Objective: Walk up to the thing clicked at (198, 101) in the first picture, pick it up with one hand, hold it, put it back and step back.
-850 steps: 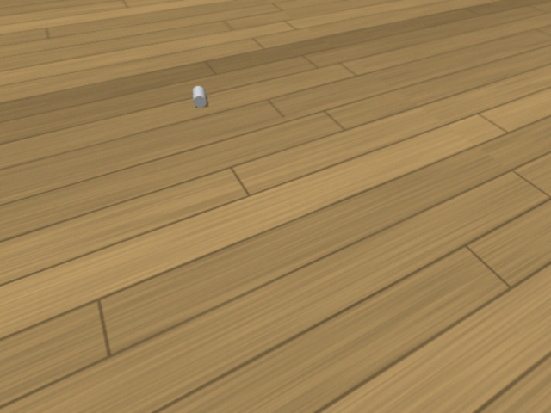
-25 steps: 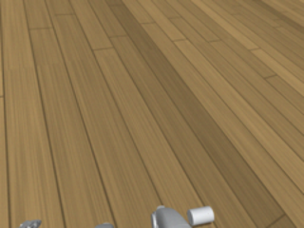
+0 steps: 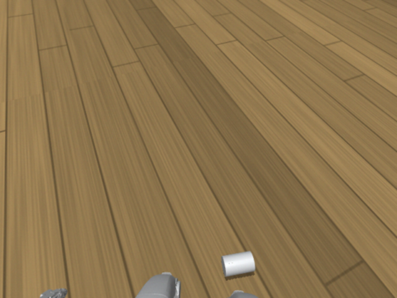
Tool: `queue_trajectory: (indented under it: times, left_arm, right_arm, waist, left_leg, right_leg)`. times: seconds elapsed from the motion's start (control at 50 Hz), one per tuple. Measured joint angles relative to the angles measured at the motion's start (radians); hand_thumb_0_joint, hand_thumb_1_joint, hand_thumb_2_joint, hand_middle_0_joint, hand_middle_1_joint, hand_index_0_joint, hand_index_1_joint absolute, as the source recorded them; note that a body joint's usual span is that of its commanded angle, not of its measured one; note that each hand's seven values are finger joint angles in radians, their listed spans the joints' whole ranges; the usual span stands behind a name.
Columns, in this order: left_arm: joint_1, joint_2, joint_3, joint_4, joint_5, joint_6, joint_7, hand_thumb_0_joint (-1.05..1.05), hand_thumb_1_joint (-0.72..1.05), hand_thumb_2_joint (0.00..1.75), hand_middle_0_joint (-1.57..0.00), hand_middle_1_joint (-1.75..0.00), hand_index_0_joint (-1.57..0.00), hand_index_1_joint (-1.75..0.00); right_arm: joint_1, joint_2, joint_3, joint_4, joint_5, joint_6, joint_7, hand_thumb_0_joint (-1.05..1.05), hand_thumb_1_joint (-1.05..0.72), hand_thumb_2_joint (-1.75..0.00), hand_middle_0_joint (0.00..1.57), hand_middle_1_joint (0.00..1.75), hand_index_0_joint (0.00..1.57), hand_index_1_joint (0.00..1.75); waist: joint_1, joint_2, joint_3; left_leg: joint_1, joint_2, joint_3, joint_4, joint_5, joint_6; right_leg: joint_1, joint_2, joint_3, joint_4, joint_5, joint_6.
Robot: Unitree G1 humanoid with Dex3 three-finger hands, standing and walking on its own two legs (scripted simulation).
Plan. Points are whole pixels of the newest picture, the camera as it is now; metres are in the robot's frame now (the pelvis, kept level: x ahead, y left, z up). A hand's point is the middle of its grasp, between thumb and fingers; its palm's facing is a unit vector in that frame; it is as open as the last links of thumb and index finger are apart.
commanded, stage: walk up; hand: left
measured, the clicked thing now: (237, 263) +0.36 -0.16 -0.70
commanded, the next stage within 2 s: none
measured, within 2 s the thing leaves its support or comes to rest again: neither
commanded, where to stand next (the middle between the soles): +0.00 -0.38 m, yaw +8 degrees
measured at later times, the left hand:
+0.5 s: hand out of the picture +0.06 +0.09 -0.17, palm faces -0.10 -0.93 -0.36, open 7.4 cm
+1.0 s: hand out of the picture -0.06 -0.09 -0.15, palm faces +0.01 -0.95 -0.31, open 7.4 cm
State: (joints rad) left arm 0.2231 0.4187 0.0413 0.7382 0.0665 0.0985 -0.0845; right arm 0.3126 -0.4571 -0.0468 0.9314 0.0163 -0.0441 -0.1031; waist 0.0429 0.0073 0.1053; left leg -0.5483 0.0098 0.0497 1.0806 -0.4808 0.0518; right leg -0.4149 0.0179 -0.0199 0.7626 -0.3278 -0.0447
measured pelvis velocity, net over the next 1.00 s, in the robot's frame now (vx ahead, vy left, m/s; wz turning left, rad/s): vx -0.13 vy -0.37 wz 0.07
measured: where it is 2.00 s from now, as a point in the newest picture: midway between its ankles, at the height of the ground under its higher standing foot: outside the picture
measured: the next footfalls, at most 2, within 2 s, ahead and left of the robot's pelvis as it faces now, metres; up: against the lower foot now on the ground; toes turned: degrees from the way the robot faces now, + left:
left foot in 0.08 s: +0.06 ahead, +0.05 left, +0.00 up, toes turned +5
right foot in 0.50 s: -0.01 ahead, -0.40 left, +0.00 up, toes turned +1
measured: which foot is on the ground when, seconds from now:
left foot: up 0.00-0.06, down 0.08-0.52, up 0.54-0.80, down 0.82-1.00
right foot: down 0.00-0.10, up 0.12-0.48, down 0.50-0.82, up 0.84-1.00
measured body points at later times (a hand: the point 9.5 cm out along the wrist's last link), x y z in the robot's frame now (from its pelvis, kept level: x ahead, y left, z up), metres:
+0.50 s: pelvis -0.08 -0.21 -0.03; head -0.03 -0.16 +0.42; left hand +0.06 +0.14 -0.15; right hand -0.05 -0.60 -0.05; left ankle +0.02 +0.03 -0.70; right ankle -0.05 -0.39 -0.71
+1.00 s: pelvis -0.13 -0.37 +0.01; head -0.10 -0.31 +0.45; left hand -0.06 -0.04 -0.13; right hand -0.09 -0.71 -0.06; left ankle -0.09 -0.25 -0.71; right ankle -0.09 -0.54 -0.62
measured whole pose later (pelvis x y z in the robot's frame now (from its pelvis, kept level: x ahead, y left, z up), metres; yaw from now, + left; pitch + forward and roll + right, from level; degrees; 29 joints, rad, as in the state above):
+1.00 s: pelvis -0.13 -0.37 +0.01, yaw +4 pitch -3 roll -1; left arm 0.22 0.46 0.09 0.75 0.05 0.12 -0.06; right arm 0.35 -0.40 -0.05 0.90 -0.02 -0.07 -0.10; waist 0.00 -0.12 0.14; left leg -0.36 0.04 0.05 0.72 -0.31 0.03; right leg -0.59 0.05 0.17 1.25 -0.41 -0.01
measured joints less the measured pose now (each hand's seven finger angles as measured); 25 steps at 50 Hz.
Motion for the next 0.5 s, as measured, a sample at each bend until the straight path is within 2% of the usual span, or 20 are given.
queue_trajectory:
  times: [0.04, 0.08, 0.1, 0.14, 0.18, 0.24, 0.3, 0.34, 0.38, 0.44, 0.48, 0.5]
  left_arm:
    - [-0.003, 0.015, 0.005, -0.013, 0.001, 0.000, 0.007, 0.01, 0.90, 0.90, -0.21, -0.30, -0.21, -0.30]
    - [-0.008, 0.035, 0.009, -0.029, -0.002, 0.003, 0.013, 0.01, 0.90, 0.90, -0.21, -0.30, -0.21, -0.30]
    - [-0.018, 0.051, 0.015, -0.032, -0.005, 0.004, 0.018, 0.01, 0.90, 0.90, -0.21, -0.30, -0.21, -0.30]
    - [-0.036, 0.057, 0.025, -0.030, -0.009, 0.012, 0.030, 0.01, 0.91, 0.90, -0.21, -0.30, -0.21, -0.30]
    - [-0.040, 0.047, 0.020, -0.029, -0.008, 0.019, 0.034, 0.01, 0.91, 0.90, -0.20, -0.30, -0.20, -0.30]
    - [-0.049, 0.049, 0.021, -0.026, -0.015, 0.022, 0.023, 0.01, 0.91, 0.90, -0.20, -0.30, -0.20, -0.30]
    - [-0.058, 0.062, 0.033, -0.035, -0.018, 0.022, 0.011, 0.01, 0.91, 0.90, -0.20, -0.30, -0.20, -0.30]
    - [-0.057, 0.079, 0.042, -0.037, -0.019, 0.021, 0.006, 0.01, 0.91, 0.90, -0.21, -0.30, -0.21, -0.30]
    - [-0.055, 0.097, 0.052, -0.032, -0.022, 0.023, 0.003, 0.01, 0.91, 0.90, -0.21, -0.30, -0.21, -0.30]
    - [-0.056, 0.119, 0.063, -0.022, -0.024, 0.027, -0.004, 0.01, 0.91, 0.90, -0.20, -0.30, -0.20, -0.30]
    - [-0.056, 0.126, 0.069, -0.016, -0.024, 0.025, -0.010, 0.01, 0.91, 0.90, -0.20, -0.30, -0.20, -0.30]
    - [-0.055, 0.125, 0.073, -0.013, -0.021, 0.019, -0.012, 0.01, 0.91, 0.90, -0.20, -0.30, -0.20, -0.30]
  right_arm:
    - [0.031, 0.037, 0.014, 0.004, -0.003, -0.008, 0.009, 0.01, -0.90, -0.90, 0.20, 0.30, 0.21, 0.30]
    - [0.062, 0.064, 0.024, 0.002, -0.009, -0.020, 0.014, 0.01, -0.90, -0.90, 0.21, 0.30, 0.21, 0.30]
    - [0.067, 0.084, 0.026, 0.004, -0.017, -0.025, 0.013, 0.01, -0.90, -0.90, 0.21, 0.30, 0.21, 0.30]
    - [0.079, 0.103, 0.032, -0.012, -0.034, -0.031, 0.011, 0.01, -0.90, -0.90, 0.21, 0.30, 0.21, 0.30]
    - [0.082, 0.090, 0.029, -0.025, -0.031, -0.033, 0.008, 0.01, -0.90, -0.90, 0.21, 0.30, 0.21, 0.30]
    - [0.079, 0.067, 0.011, -0.041, -0.027, -0.030, -0.004, 0.01, -0.90, -0.90, 0.21, 0.30, 0.21, 0.30]
    - [0.084, 0.035, -0.004, -0.057, -0.029, -0.031, 0.000, 0.01, -0.90, -0.90, 0.21, 0.30, 0.21, 0.30]
    - [0.081, 0.015, -0.014, -0.068, -0.034, -0.028, 0.002, 0.01, -0.90, -0.90, 0.21, 0.30, 0.21, 0.30]
    - [0.077, -0.004, -0.022, -0.081, -0.042, -0.029, 0.003, 0.01, -0.90, -0.90, 0.21, 0.30, 0.21, 0.30]
    - [0.068, -0.036, -0.030, -0.105, -0.055, -0.030, 0.003, 0.01, -0.90, -0.90, 0.21, 0.30, 0.21, 0.30]
    - [0.059, -0.060, -0.034, -0.114, -0.061, -0.027, 0.004, 0.01, -0.90, -0.90, 0.21, 0.30, 0.21, 0.30]
    - [0.053, -0.073, -0.036, -0.113, -0.062, -0.023, 0.004, 0.01, -0.90, -0.90, 0.21, 0.30, 0.21, 0.30]
  waist:
    - [0.001, -0.015, -0.008]
    - [0.000, -0.035, -0.012]
    - [-0.006, -0.073, -0.001]
    - [-0.017, -0.120, 0.023]
    - [-0.042, -0.115, 0.036]
    - [-0.061, -0.125, 0.052]
    - [-0.067, -0.141, 0.055]
    - [-0.065, -0.152, 0.056]
    - [-0.060, -0.161, 0.053]
    - [-0.056, -0.165, 0.046]
    - [-0.054, -0.156, 0.037]
    - [-0.052, -0.144, 0.034]
  left_leg:
    - [0.066, -0.015, 0.030, -0.114, 0.024, 0.006]
    - [0.158, -0.026, 0.034, -0.292, 0.106, 0.018]
    - [0.176, -0.042, 0.037, -0.325, 0.114, 0.026]
    - [0.177, -0.049, 0.036, -0.324, 0.125, 0.014]
    - [0.170, -0.019, 0.011, -0.321, 0.138, 0.000]
    - [0.171, 0.021, -0.009, -0.350, 0.172, -0.025]
    - [0.146, 0.057, -0.028, -0.352, 0.193, -0.050]
    - [0.126, 0.088, -0.039, -0.338, 0.197, -0.061]
    - [0.105, 0.122, -0.048, -0.320, 0.198, -0.065]
    - [0.064, 0.170, -0.065, -0.285, 0.196, -0.064]
    - [0.028, 0.204, -0.087, -0.254, 0.193, -0.066]
    - [0.007, 0.221, -0.103, -0.234, 0.188, -0.063]
  right_leg:
    - [0.006, 0.011, -0.028, -0.020, 0.010, -0.016]
    - [-0.005, 0.023, -0.052, -0.005, 0.006, -0.024]
    - [-0.015, 0.009, -0.051, 0.021, -0.005, -0.026]
    - [-0.048, 0.026, 0.005, 0.115, -0.073, -0.013]
    - [-0.097, 0.058, 0.045, 0.260, -0.149, 0.002]
    - [-0.152, 0.056, 0.141, 0.416, -0.119, 0.011]
    - [-0.172, 0.033, 0.237, 0.485, -0.074, 0.029]
    - [-0.171, 0.015, 0.268, 0.506, -0.066, 0.043]
    - [-0.157, -0.016, 0.259, 0.467, -0.076, 0.056]
    - [-0.115, -0.069, 0.195, 0.341, -0.148, 0.066]
    - [-0.069, -0.085, 0.148, 0.230, -0.181, 0.060]
    - [-0.043, -0.083, 0.128, 0.169, -0.154, 0.068]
